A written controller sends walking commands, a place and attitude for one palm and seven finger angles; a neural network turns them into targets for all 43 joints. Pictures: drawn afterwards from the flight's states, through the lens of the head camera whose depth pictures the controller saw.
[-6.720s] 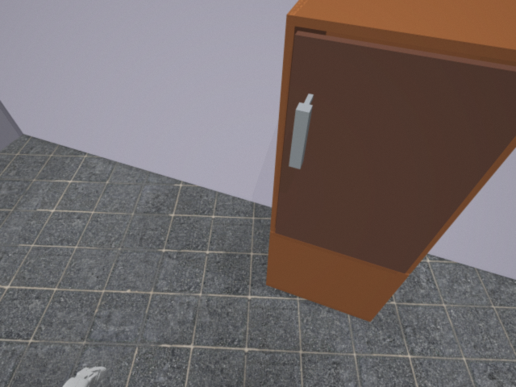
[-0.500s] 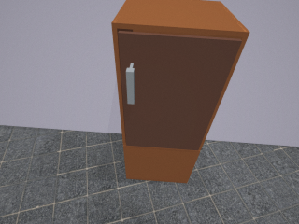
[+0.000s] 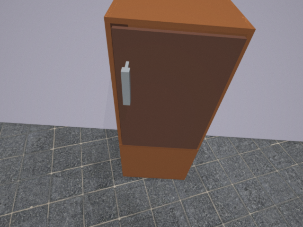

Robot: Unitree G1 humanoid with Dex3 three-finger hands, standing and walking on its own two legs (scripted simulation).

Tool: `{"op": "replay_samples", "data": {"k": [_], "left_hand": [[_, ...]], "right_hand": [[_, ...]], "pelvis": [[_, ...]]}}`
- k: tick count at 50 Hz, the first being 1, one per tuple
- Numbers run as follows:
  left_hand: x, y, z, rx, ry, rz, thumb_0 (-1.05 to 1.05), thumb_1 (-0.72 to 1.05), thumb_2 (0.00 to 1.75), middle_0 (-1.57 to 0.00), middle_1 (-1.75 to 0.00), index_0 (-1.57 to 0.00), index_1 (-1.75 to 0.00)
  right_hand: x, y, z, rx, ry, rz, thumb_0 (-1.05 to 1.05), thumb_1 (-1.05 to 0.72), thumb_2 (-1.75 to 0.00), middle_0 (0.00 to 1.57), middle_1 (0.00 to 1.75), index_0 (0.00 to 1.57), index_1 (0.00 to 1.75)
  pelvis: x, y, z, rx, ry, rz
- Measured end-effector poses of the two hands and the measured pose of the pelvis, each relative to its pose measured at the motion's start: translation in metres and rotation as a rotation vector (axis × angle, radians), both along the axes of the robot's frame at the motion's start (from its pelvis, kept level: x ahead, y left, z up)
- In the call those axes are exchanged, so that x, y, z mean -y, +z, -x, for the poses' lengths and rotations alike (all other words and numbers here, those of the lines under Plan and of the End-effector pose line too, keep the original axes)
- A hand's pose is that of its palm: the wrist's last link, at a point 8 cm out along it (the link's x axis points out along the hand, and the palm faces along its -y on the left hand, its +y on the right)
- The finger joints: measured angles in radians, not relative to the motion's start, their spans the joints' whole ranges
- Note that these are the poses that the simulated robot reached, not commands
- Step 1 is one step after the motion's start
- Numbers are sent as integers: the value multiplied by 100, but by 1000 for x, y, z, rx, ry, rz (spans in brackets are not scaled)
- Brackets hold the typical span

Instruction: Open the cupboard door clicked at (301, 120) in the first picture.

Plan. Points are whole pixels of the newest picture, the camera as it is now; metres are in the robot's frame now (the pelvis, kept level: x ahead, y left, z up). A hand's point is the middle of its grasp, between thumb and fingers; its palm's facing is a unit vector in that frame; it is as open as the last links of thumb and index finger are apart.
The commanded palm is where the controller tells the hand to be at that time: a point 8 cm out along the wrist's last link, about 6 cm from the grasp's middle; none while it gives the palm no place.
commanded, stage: come to a stop and stand still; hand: left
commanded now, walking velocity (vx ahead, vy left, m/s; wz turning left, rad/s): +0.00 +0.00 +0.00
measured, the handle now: (127, 83) +0.54 +0.11 +0.09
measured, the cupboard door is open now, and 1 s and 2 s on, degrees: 0 0 0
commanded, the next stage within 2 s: look again from close up in 0.02 s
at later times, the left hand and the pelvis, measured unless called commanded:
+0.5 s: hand out of the picture -0.03 +0.11 -0.18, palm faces +0.03 -0.99 -0.13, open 7.3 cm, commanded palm none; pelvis +0.00 -0.03 +0.00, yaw +0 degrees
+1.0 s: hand (116, 186) +0.22 +0.10 +0.02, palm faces +0.14 -0.99 -0.04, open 7.8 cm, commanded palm +0.12 +0.17 -0.04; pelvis -0.01 -0.06 -0.02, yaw +3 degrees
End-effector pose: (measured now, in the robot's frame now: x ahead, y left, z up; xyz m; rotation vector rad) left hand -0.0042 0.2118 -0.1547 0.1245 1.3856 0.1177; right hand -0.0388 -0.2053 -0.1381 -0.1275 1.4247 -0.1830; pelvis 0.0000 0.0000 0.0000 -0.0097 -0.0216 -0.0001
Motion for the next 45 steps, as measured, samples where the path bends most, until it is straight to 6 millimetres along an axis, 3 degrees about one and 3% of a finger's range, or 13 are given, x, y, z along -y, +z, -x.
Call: {"op": "replay_samples", "data": {"k": [23,37,39,42,45], "left_hand": [[47,4,31,-65,32,31,1,91,90,-20,-30,-20,-30],[59,5,22,-47,27,18,1,91,90,-20,-30,-20,-30],[44,21,3,43,78,-43,4,95,90,-20,-31,-21,-31],[14,68,-52,389,118,-180,8,97,89,-21,-32,-21,-32],[15,126,-116,751,94,-199,7,93,87,-20,-34,-20,-34]], "right_hand": [[36,0,-23,24,38,-8,1,-90,-90,20,30,20,30],[49,-2,-28,17,40,-14,1,-91,-90,20,30,20,30],[57,2,-36,104,43,9,2,-92,-90,20,30,20,30],[74,6,-61,310,35,39,3,-93,-90,20,30,20,30],[89,10,-98,496,67,58,3,-92,-90,20,30,20,30]], "pelvis": [[31,3,0,-16,7,-11],[46,3,-4,-21,12,-7],[47,2,-3,-20,16,-12],[49,-2,-2,-32,36,-32],[49,-7,2,-40,63,-23]]}}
